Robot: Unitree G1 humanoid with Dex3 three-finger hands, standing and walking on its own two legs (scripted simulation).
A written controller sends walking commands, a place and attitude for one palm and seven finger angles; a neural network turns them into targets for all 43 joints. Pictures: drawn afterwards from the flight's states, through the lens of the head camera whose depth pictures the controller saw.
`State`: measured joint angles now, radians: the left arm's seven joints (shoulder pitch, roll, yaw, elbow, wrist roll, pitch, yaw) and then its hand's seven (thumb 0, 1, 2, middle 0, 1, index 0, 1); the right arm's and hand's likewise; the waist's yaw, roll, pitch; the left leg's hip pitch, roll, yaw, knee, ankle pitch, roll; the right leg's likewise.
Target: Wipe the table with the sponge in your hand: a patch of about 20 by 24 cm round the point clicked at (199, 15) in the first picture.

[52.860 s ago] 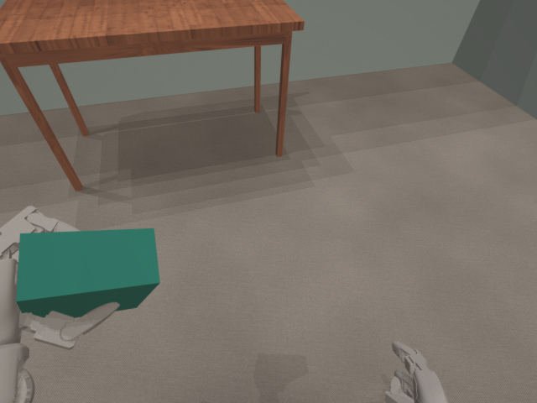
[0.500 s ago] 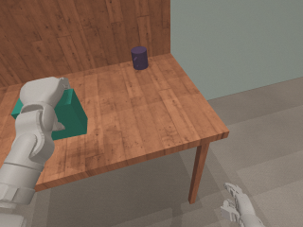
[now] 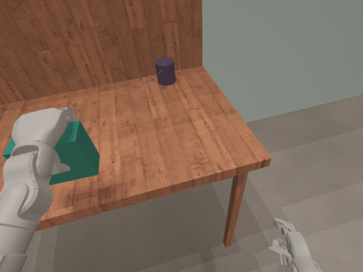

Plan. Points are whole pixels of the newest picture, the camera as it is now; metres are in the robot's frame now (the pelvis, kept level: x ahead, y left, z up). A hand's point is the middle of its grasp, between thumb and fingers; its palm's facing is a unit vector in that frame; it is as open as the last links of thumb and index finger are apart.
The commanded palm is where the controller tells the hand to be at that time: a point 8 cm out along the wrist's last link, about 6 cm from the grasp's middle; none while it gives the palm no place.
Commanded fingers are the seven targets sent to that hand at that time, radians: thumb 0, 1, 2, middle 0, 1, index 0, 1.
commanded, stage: bring the sponge back beside the body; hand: left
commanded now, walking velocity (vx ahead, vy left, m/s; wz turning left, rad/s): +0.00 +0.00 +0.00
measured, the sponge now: (62, 160) +0.28 +0.32 +0.12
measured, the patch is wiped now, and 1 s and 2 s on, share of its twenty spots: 1.00 1.00 1.00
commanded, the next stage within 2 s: step back with the hand held close in 1.28 s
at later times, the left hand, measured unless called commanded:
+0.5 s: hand (48, 169) +0.23 +0.30 +0.16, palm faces +0.13 -0.06 -0.99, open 10.2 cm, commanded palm +0.19 +0.29 +0.22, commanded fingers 0.00 0.10 1.30 -1.20 -1.60 -1.20 -1.60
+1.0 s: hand (44, 202) +0.17 +0.28 +0.14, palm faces +0.14 -0.11 -0.98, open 10.2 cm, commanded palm +0.14 +0.28 +0.21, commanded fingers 0.00 0.10 1.30 -1.20 -1.60 -1.20 -1.60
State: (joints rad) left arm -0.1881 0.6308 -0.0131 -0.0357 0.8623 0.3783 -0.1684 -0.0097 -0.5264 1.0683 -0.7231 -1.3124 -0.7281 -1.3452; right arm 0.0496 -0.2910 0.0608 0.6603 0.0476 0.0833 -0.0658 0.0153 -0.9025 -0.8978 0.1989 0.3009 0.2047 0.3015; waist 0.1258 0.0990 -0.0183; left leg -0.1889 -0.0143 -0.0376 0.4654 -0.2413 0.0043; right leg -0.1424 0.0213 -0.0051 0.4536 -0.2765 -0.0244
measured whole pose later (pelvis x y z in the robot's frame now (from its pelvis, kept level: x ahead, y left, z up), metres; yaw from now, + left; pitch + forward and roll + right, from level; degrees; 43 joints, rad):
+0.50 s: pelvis -0.01 +0.00 +0.00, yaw +0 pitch -4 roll +0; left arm 0.00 0.60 -0.02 -0.24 0.86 0.46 -0.14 -0.01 -0.53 1.07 -0.72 -1.31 -0.73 -1.34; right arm 0.00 -0.26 0.09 0.64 0.04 0.09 -0.06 0.02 -0.90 -0.90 0.20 0.30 0.21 0.30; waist 0.16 0.10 -0.02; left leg -0.17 -0.01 -0.03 0.46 -0.23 0.00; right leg -0.13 0.03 0.00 0.46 -0.26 -0.03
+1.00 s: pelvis -0.02 -0.01 +0.00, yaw -1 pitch -6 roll +0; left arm 0.23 0.57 -0.01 -0.42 0.83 0.47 -0.08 -0.01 -0.53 1.07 -0.72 -1.31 -0.73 -1.34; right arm 0.01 -0.26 0.09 0.64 0.03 0.06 -0.07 0.02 -0.90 -0.90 0.20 0.30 0.21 0.30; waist 0.17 0.11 -0.01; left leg -0.14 0.00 -0.03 0.47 -0.22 -0.01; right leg -0.10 0.04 0.01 0.47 -0.26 -0.03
